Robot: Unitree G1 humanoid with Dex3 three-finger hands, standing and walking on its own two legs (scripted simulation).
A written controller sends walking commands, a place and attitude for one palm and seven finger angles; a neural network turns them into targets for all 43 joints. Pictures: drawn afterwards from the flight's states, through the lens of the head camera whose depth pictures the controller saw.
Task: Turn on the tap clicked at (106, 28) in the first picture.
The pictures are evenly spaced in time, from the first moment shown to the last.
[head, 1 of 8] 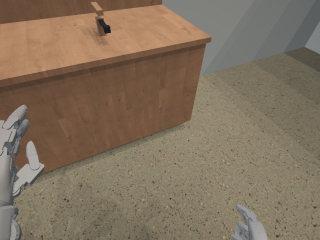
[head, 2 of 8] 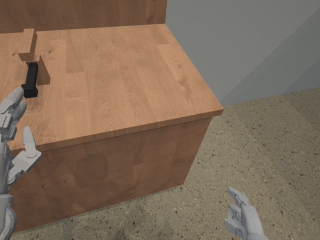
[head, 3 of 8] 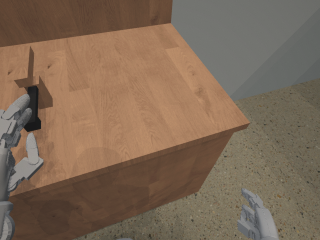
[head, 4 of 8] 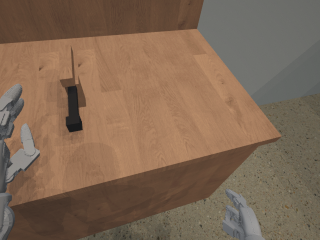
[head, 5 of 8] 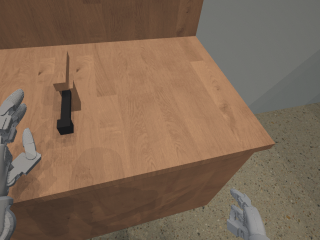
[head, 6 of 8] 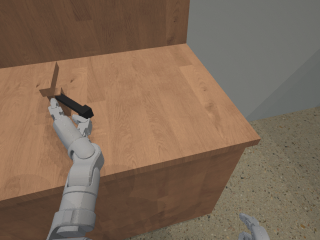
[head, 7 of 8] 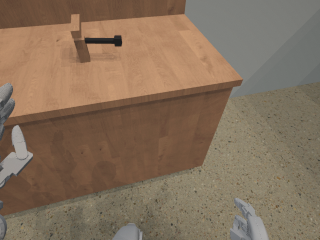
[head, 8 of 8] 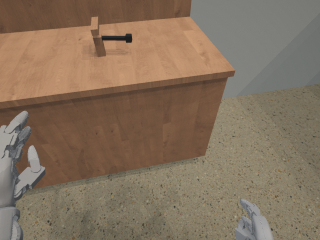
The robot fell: no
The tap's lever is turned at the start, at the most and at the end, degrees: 0 77 77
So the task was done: yes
